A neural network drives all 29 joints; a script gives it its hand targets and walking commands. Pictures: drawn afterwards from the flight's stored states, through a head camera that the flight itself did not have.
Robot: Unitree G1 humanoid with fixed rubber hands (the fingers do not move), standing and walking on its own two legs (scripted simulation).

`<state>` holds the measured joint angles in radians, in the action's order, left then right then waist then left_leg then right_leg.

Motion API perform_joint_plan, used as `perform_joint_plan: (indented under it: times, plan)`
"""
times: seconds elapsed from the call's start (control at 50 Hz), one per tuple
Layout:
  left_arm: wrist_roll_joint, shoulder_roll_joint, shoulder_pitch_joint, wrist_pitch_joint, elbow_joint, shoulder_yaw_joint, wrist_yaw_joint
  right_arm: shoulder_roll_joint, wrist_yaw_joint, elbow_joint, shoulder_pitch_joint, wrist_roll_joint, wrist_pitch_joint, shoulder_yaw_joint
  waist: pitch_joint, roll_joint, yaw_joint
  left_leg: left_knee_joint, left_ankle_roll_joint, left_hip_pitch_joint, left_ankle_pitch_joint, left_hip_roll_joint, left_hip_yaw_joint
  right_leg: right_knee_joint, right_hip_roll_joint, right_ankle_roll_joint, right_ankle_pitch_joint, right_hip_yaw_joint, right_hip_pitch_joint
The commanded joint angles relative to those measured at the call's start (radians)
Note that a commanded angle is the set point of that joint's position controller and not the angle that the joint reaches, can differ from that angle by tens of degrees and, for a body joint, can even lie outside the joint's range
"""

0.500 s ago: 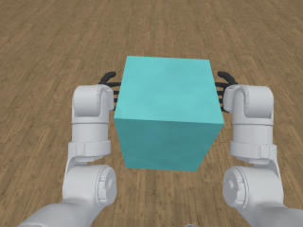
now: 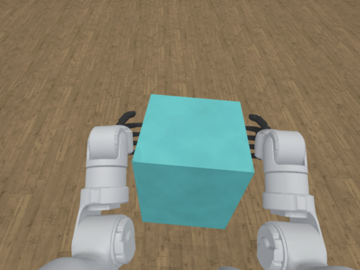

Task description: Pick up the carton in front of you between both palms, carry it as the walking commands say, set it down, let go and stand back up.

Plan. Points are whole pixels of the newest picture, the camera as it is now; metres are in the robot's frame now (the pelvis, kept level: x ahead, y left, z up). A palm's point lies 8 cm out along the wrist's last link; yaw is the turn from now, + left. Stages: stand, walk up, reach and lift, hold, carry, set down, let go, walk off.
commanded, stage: carry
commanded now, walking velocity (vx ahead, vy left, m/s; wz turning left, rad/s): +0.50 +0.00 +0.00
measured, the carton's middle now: (189, 164) +0.35 +0.01 +0.02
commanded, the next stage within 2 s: none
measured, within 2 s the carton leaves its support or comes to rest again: neither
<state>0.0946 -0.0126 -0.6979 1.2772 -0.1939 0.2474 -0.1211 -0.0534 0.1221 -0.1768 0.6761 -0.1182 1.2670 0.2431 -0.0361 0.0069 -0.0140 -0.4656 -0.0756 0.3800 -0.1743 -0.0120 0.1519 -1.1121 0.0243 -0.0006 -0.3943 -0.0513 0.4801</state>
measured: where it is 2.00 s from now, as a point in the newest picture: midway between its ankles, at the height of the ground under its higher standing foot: (183, 113)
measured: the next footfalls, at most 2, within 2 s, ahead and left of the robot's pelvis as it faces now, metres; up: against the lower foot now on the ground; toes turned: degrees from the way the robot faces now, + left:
right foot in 0.32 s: +0.38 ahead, -0.12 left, +0.00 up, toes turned -9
left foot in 0.80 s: +0.70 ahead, +0.12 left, +0.00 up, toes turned +12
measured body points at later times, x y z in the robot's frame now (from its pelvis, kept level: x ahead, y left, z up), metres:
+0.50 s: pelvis +0.32 -0.04 +0.01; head +0.29 -0.05 +0.46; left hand +0.58 +0.13 +0.09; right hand +0.60 -0.17 +0.08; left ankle +0.28 +0.09 -0.67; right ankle +0.34 -0.11 -0.74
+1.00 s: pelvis +0.62 +0.03 +0.01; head +0.62 +0.05 +0.46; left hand +0.90 +0.17 +0.05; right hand +0.89 -0.13 +0.06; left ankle +0.66 +0.11 -0.74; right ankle +0.58 -0.11 -0.66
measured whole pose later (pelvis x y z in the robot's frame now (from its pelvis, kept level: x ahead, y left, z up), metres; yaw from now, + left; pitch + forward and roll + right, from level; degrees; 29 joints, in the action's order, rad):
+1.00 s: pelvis +0.62 +0.03 +0.01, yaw -1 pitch +4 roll -1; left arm 0.14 -0.13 -0.14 1.19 0.23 0.10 -0.09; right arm -0.13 0.09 0.22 0.13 -0.12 1.19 0.09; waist -0.09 0.02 -0.03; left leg -0.39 -0.06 0.31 -0.15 -0.06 0.22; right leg -1.06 0.09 0.01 -0.31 -0.07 0.51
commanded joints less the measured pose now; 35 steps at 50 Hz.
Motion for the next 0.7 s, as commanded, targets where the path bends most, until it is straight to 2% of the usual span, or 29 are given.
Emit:
perform_joint_plan:
  times: [0.0, 0.04, 0.1, 0.2, 0.24, 0.26, 0.28, 0.3, 0.32, 0.34, 0.36, 0.38, 0.4, 0.42, 0.44, 0.5, 0.54, 0.6, 0.68]
  plan:
    - [-0.435, -1.248, -0.635, -0.043, 0.184, -0.615, 0.237, -1.201, -0.262, 0.231, 0.707, 0.487, -0.038, -0.604, -0.492, -0.123, -0.006, 0.175, -0.088, -0.571, 0.335, -0.296, -0.34, 0.122, 0.05, 0.022, 0.046, 0.023, 0.184]
    - [-0.413, -1.255, -0.521, -0.062, 0.238, -0.658, 0.226, -1.207, -0.267, 0.293, 0.606, 0.481, -0.048, -0.646, -0.485, -0.133, -0.008, 0.191, -0.09, -0.598, 0.378, -0.278, -0.281, 0.23, 0.038, 0.038, 0.072, -0.014, 0.189]
    - [-0.377, -1.247, -0.348, -0.09, 0.322, -0.73, 0.22, -1.187, -0.278, 0.383, 0.435, 0.462, -0.069, -0.722, -0.45, -0.152, -0.009, 0.192, -0.065, -0.632, 0.479, -0.237, -0.189, 0.402, 0.029, 0.043, 0.187, -0.063, 0.188]
    - [-0.361, -1.163, -0.118, -0.107, 0.505, -0.836, 0.239, -1.084, -0.287, 0.551, 0.174, 0.41, -0.095, -0.814, -0.367, -0.163, -0.017, 0.168, -0.032, -0.642, 0.614, -0.201, -0.09, 0.632, -0.003, 0.022, 0.362, -0.123, 0.102]
    - [-0.36, -1.106, -0.041, -0.091, 0.549, -0.844, 0.25, -1.073, -0.291, 0.539, 0.057, 0.402, -0.086, -0.819, -0.361, -0.171, -0.013, 0.107, -0.007, -0.594, 0.683, -0.192, -0.052, 0.709, -0.025, 0.0, 0.401, -0.165, -0.04]
    - [-0.365, -1.106, 0.007, -0.08, 0.551, -0.842, 0.26, -1.046, -0.291, 0.542, 0.008, 0.398, -0.077, -0.816, -0.381, -0.165, -0.001, 0.013, 0.015, -0.53, 0.699, -0.18, -0.009, 0.762, -0.047, -0.013, 0.415, -0.201, -0.186]
    - [-0.363, -1.086, 0.052, -0.071, 0.545, -0.83, 0.269, -1.022, -0.292, 0.544, -0.037, 0.395, -0.065, -0.819, -0.422, -0.131, 0.005, -0.107, 0.041, -0.414, 0.641, -0.158, 0.024, 0.749, -0.046, -0.029, 0.379, -0.21, -0.387]
    - [-0.363, -1.059, 0.083, -0.062, 0.537, -0.819, 0.277, -0.984, -0.294, 0.55, -0.018, 0.399, -0.055, -0.825, -0.475, -0.061, 0.033, -0.289, 0.067, -0.236, 0.358, -0.143, 0.023, 0.721, 0.093, -0.057, 0.295, -0.048, -0.591]
    - [-0.348, -1.021, 0.091, -0.06, 0.504, -0.802, 0.284, -0.973, -0.296, 0.571, 0.01, 0.417, -0.036, -0.838, -0.554, 0.173, 0.044, -0.574, 0.1, 0.084, 0.059, -0.031, 0.001, 0.738, 0.352, -0.205, 0.211, 0.392, -0.837]
    - [-0.353, -1.024, 0.11, -0.058, 0.479, -0.8, 0.288, -0.95, -0.299, 0.565, 0.014, 0.416, -0.029, -0.841, -0.474, 0.254, 0.039, -0.731, 0.093, 0.313, -0.313, 0.032, -0.074, 0.816, 0.394, -0.258, 0.285, 0.538, -0.852]
    - [-0.361, -1.031, 0.096, -0.055, 0.487, -0.802, 0.291, -0.964, -0.302, 0.548, 0.022, 0.423, -0.028, -0.847, -0.429, 0.204, 0.038, -0.815, 0.068, 0.367, -0.32, -0.024, -0.137, 0.817, 0.386, -0.249, 0.349, 0.451, -0.789]
    - [-0.369, -1.049, 0.082, -0.054, 0.485, -0.805, 0.294, -0.976, -0.304, 0.543, 0.033, 0.424, -0.03, -0.848, -0.4, 0.11, 0.036, -0.79, 0.053, 0.363, -0.263, -0.066, -0.158, 0.827, 0.361, -0.22, 0.379, 0.379, -0.705]
    - [-0.378, -1.063, 0.054, -0.054, 0.495, -0.812, 0.297, -0.995, -0.305, 0.531, 0.035, 0.427, -0.032, -0.85, -0.351, 0.04, 0.031, -0.721, 0.055, 0.331, -0.202, -0.103, -0.162, 0.861, 0.342, -0.182, 0.339, 0.311, -0.599]
    - [-0.389, -1.072, 0.029, -0.054, 0.504, -0.82, 0.301, -1.008, -0.304, 0.522, 0.031, 0.427, -0.036, -0.851, -0.327, 0.032, 0.026, -0.634, 0.062, 0.281, -0.16, -0.124, -0.16, 0.902, 0.319, -0.147, 0.255, 0.244, -0.51]
    - [-0.4, -1.079, 0.016, -0.055, 0.508, -0.827, 0.306, -1.017, -0.302, 0.518, 0.027, 0.423, -0.04, -0.853, -0.314, 0.057, 0.026, -0.571, 0.07, 0.242, -0.128, -0.117, -0.131, 0.934, 0.295, -0.132, 0.199, 0.185, -0.455]
    - [-0.422, -1.07, 0.016, -0.056, 0.512, -0.836, 0.317, -1.03, -0.288, 0.509, 0.001, 0.403, -0.049, -0.85, -0.27, 0.103, 0.027, -0.399, 0.1, 0.241, -0.046, -0.118, -0.083, 1.009, 0.272, -0.145, 0.099, 0.109, -0.404]
    - [-0.43, -1.057, 0.016, -0.056, 0.525, -0.84, 0.319, -1.022, -0.278, 0.518, -0.008, 0.397, -0.052, -0.849, -0.237, 0.099, 0.027, -0.27, 0.112, 0.244, 0.035, -0.118, -0.057, 1.022, 0.255, -0.142, 0.134, 0.061, -0.411]
    - [-0.424, -1.023, 0.035, -0.048, 0.535, -0.835, 0.315, -0.997, -0.269, 0.529, -0.023, 0.391, -0.044, -0.845, -0.205, 0.101, 0.03, -0.157, 0.105, 0.228, 0.132, -0.103, -0.022, 1.016, 0.232, -0.126, 0.223, 0.001, -0.437]
    - [-0.396, -0.986, 0.067, -0.035, 0.501, -0.819, 0.306, -0.955, -0.271, 0.512, -0.028, 0.393, -0.025, -0.837, -0.156, 0.114, 0.032, -0.065, 0.088, 0.214, 0.172, -0.085, 0.01, 0.963, 0.219, -0.11, 0.367, -0.046, -0.502]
